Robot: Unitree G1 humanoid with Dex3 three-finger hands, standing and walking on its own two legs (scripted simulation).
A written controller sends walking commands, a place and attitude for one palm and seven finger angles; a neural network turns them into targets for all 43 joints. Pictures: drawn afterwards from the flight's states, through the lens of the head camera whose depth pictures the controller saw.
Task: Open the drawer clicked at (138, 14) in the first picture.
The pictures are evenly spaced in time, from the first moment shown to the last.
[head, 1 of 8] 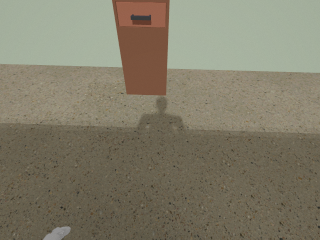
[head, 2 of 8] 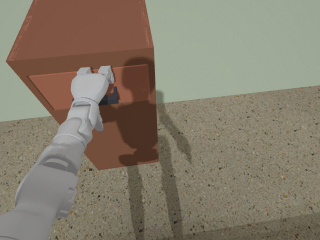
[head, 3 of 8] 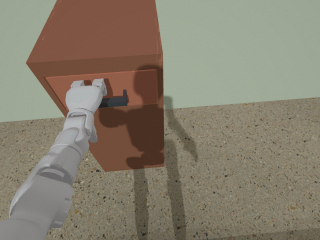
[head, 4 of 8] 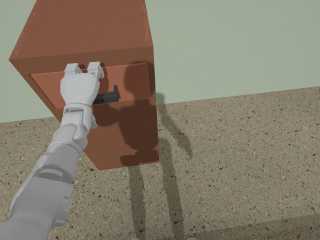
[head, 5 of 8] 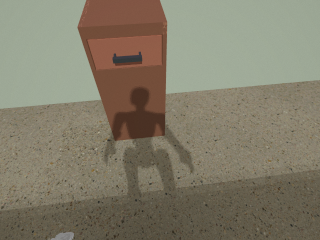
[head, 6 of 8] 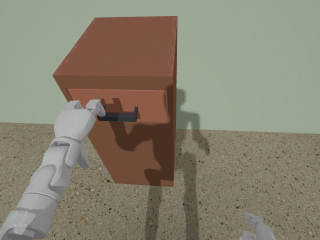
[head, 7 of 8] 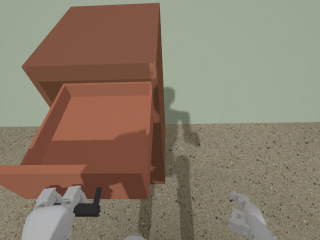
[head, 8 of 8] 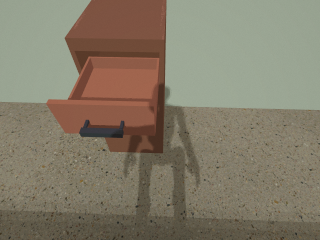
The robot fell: no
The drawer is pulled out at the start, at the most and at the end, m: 0.00 0.30 0.30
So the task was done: yes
